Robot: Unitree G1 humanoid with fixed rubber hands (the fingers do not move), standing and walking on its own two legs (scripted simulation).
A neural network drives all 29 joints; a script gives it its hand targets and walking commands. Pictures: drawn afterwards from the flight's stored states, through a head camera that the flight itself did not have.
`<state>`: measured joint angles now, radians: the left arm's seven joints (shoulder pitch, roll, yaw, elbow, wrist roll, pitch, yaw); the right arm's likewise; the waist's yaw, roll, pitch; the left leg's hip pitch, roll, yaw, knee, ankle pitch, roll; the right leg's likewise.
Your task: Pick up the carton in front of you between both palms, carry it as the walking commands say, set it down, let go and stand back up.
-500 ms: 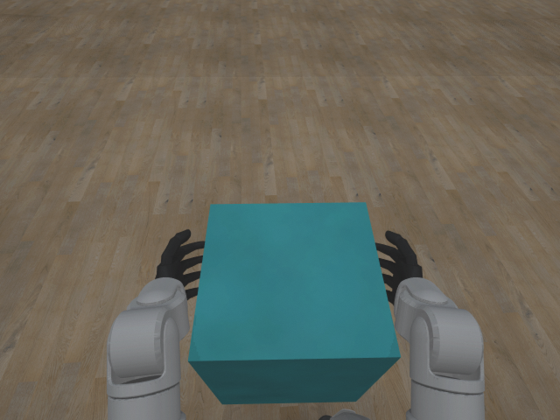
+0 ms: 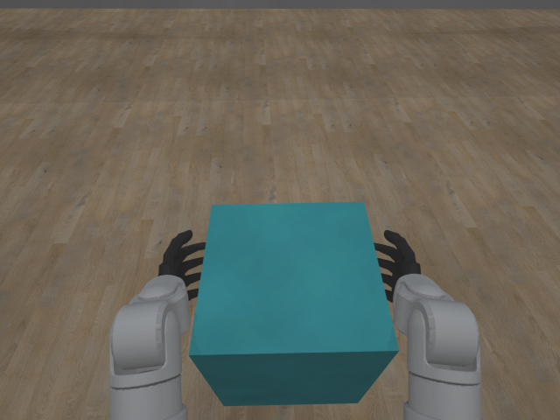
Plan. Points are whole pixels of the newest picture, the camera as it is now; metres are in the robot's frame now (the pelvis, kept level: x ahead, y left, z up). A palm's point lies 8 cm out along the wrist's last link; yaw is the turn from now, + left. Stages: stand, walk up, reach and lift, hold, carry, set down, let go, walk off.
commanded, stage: carry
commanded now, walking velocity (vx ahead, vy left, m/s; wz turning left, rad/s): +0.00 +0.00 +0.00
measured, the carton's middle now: (289, 310) +0.27 +0.00 +0.02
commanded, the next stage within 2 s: hold in 1.26 s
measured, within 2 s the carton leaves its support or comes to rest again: neither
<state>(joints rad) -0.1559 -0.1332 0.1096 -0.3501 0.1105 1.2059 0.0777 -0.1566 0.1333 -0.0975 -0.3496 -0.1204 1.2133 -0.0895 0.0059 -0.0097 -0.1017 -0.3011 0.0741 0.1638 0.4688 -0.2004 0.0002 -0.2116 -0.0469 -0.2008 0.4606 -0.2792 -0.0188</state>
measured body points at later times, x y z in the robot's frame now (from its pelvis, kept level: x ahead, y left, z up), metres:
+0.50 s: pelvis +0.04 +0.02 -0.01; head +0.01 +0.02 +0.44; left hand +0.31 +0.16 +0.05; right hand +0.30 -0.14 +0.05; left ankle +0.02 +0.12 -0.74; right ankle -0.03 -0.09 -0.74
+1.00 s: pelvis -0.01 +0.01 +0.00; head -0.02 +0.02 +0.45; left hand +0.30 +0.16 +0.03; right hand +0.29 -0.14 +0.02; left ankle +0.02 +0.12 -0.74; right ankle -0.03 -0.09 -0.74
